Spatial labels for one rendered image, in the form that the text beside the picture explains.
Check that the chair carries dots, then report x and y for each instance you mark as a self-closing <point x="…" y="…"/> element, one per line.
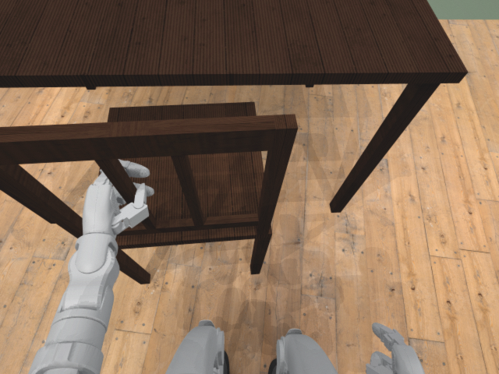
<point x="205" y="166"/>

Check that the table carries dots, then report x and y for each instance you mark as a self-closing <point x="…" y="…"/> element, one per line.
<point x="89" y="43"/>

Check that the left robot hand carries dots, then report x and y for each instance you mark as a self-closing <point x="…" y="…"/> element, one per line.
<point x="102" y="203"/>

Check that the robot right thigh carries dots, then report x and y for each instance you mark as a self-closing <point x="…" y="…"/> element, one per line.
<point x="300" y="354"/>

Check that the left robot forearm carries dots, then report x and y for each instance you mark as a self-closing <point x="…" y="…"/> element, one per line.
<point x="75" y="340"/>

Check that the robot thigh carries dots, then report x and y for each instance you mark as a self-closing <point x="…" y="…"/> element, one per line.
<point x="200" y="352"/>
<point x="300" y="354"/>

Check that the robot left thigh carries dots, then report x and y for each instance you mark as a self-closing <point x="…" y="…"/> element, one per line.
<point x="200" y="352"/>

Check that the right robot hand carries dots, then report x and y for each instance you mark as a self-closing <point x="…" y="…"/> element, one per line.
<point x="404" y="359"/>

